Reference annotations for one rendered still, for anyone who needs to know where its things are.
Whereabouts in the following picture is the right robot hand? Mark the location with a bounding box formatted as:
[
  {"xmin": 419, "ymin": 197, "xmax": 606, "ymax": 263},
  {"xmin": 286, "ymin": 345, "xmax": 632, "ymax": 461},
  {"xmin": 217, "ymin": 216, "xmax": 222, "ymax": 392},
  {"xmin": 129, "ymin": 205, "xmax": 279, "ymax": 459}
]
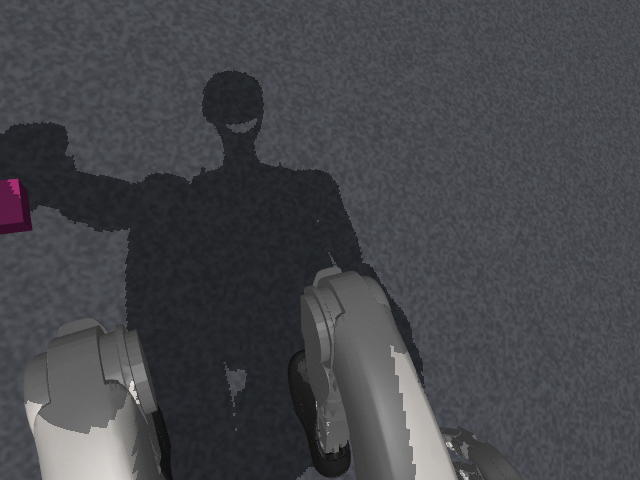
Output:
[{"xmin": 439, "ymin": 427, "xmax": 523, "ymax": 480}]

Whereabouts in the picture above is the small box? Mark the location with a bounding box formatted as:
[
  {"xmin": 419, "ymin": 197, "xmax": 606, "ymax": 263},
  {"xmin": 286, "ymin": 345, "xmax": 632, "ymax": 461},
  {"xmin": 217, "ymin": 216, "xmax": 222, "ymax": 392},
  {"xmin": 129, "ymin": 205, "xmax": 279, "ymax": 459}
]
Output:
[{"xmin": 0, "ymin": 179, "xmax": 32, "ymax": 235}]

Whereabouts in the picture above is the right robot foot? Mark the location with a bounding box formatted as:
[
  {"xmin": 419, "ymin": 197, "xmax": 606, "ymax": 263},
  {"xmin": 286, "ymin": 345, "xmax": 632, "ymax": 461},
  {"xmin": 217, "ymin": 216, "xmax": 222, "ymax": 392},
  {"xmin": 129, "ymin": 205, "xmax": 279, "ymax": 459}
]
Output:
[{"xmin": 288, "ymin": 349, "xmax": 351, "ymax": 479}]

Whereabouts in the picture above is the left robot foot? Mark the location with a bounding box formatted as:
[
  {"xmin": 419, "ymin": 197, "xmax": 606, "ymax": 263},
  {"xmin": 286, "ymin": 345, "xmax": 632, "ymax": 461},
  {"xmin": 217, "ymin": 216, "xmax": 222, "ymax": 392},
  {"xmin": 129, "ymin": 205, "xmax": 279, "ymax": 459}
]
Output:
[{"xmin": 152, "ymin": 404, "xmax": 173, "ymax": 480}]

